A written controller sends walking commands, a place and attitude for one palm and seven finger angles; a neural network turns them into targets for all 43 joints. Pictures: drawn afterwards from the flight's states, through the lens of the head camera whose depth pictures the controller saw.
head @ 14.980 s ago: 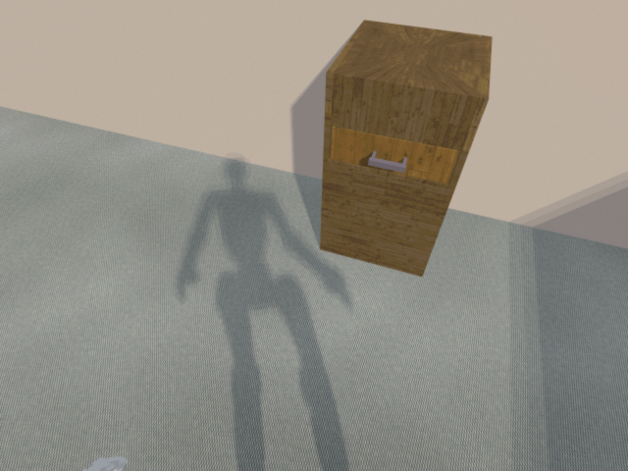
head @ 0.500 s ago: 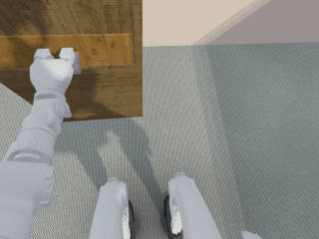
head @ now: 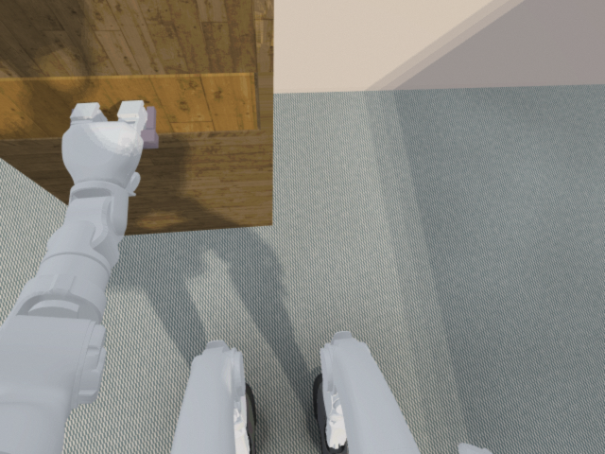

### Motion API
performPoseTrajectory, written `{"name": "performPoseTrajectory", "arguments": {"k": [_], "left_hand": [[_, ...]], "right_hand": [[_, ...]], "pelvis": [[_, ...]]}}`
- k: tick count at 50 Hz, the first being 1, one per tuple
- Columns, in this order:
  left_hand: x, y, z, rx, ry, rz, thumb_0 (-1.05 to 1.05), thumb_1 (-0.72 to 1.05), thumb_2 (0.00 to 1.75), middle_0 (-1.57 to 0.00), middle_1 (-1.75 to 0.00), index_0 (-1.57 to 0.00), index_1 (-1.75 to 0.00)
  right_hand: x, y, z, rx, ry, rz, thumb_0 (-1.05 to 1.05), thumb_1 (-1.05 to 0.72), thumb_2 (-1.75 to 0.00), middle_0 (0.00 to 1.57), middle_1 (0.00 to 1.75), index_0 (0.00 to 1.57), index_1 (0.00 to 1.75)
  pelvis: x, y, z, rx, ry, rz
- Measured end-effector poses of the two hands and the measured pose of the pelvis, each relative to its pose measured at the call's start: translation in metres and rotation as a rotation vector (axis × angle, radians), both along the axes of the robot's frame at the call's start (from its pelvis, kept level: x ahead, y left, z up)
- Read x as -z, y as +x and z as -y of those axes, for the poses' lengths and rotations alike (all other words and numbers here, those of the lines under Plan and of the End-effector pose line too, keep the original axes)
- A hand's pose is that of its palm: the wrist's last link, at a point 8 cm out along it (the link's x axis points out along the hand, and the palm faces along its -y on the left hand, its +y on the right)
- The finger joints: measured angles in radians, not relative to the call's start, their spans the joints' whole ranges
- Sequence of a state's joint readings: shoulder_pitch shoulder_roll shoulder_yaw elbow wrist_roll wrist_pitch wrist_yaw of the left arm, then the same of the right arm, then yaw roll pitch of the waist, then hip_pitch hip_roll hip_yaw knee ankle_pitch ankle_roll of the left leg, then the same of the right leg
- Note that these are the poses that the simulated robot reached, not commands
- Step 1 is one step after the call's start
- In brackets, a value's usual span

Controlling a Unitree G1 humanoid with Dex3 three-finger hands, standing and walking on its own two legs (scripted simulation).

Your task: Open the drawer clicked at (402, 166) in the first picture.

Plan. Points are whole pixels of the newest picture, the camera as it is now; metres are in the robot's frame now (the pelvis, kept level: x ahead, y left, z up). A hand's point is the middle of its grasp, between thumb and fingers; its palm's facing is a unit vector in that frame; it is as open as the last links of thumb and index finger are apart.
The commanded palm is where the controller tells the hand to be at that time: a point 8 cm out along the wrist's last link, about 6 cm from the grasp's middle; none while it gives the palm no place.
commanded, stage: close the thumb around the handle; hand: left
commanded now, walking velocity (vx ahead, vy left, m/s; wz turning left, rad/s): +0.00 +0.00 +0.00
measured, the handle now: (113, 128) +0.55 +0.24 -0.04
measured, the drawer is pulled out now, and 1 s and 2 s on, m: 0.00 0.01 0.06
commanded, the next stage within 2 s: pull the drawer open in 0.26 s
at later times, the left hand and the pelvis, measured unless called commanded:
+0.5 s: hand (122, 169) +0.50 +0.23 -0.06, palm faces -0.05 -0.03 -1.00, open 5.2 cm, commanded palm +0.47 +0.21 -0.01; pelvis +0.00 +0.00 +0.00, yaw +0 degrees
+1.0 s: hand (121, 180) +0.48 +0.23 -0.06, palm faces -0.06 -0.05 -1.00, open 5.4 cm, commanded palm +0.44 +0.21 -0.01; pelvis +0.02 +0.00 +0.02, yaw +0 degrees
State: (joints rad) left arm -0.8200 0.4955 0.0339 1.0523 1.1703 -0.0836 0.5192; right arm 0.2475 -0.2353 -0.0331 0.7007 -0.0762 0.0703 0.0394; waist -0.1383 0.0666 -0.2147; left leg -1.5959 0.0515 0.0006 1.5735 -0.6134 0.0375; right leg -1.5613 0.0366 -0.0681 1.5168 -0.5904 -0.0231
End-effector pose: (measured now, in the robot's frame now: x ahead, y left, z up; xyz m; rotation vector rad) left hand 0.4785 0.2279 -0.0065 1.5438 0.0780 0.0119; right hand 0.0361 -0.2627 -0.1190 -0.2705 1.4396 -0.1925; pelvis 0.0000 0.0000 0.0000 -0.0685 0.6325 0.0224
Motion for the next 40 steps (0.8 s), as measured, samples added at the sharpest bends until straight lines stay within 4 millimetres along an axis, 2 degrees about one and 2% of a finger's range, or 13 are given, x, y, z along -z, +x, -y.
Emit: {"name": "performPoseTrajectory", "arguments": {"k": [7, 12, 30, 40], "left_hand": [[0.000, 0.000, 0.000, 0.004, 0.003, 0.005, 0.00, 0.63, 0.78, -0.37, -1.32, -0.38, -1.31], [0.000, 0.000, 0.000, 0.003, 0.008, 0.008, 0.00, 0.78, 0.85, -0.39, -1.33, -0.40, -1.33], [-0.001, -0.004, 0.000, 0.001, -0.007, -0.006, 0.00, 0.79, 0.81, -0.33, -1.35, -0.40, -1.34], [-0.001, -0.010, 0.000, 0.004, -0.012, -0.006, 0.00, 0.79, 0.81, -0.32, -1.35, -0.38, -1.34]], "right_hand": [[0.000, 0.005, 0.001, -0.008, -0.003, 0.012, 0.00, -0.91, -0.89, 0.21, 0.30, 0.20, 0.30], [0.001, 0.006, 0.002, -0.012, -0.005, 0.017, 0.00, -0.91, -0.89, 0.21, 0.30, 0.20, 0.30], [-0.002, 0.002, -0.001, 0.017, 0.009, 0.005, 0.01, -0.91, -0.89, 0.21, 0.30, 0.20, 0.30], [-0.004, 0.020, -0.005, 0.006, 0.030, -0.006, 0.01, -0.91, -0.89, 0.21, 0.30, 0.20, 0.30]], "pelvis": [[0.000, 0.000, 0.000, -0.001, 0.000, 0.001], [0.001, -0.001, 0.000, -0.003, 0.000, 0.000], [-0.004, 0.003, -0.001, 0.010, 0.006, 0.003], [-0.012, 0.014, -0.003, 0.012, 0.013, 0.002]]}}
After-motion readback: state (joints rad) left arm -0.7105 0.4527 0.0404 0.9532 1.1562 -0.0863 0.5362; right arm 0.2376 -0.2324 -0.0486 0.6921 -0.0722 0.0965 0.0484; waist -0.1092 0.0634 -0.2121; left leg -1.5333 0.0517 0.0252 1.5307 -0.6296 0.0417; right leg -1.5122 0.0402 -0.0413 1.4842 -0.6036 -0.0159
